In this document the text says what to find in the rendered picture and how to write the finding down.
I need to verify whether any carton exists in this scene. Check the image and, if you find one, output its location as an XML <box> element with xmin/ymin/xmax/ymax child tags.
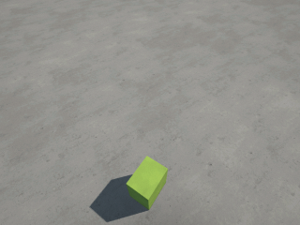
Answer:
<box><xmin>126</xmin><ymin>156</ymin><xmax>168</xmax><ymax>210</ymax></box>

